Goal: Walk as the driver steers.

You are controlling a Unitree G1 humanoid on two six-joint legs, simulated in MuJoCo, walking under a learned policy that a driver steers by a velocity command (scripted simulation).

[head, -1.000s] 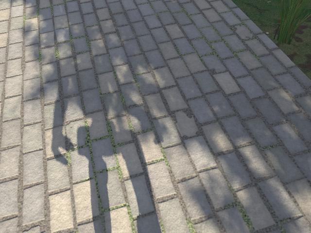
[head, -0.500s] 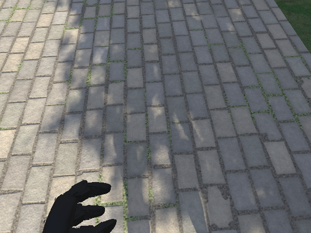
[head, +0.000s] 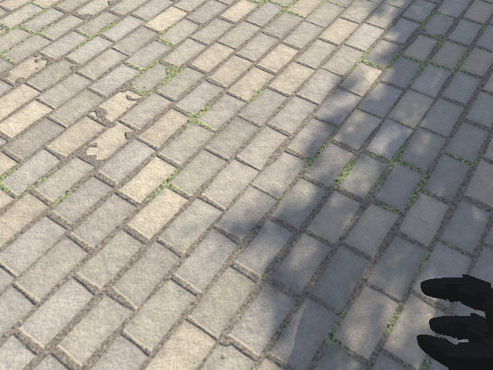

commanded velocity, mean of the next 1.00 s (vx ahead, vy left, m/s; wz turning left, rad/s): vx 0.29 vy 0.00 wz -0.41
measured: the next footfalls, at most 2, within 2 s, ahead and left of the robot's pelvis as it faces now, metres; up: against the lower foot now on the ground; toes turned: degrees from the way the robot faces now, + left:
left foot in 0.10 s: +0.27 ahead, +0.04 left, +0.00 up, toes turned +10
right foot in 0.52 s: +0.57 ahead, -0.08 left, +0.00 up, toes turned -2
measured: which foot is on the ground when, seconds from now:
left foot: up 0.00-0.08, down 0.10-0.52, up 0.54-0.96, down 0.98-1.00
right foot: down 0.00-0.08, up 0.10-0.50, down 0.52-0.98, up 1.00-1.00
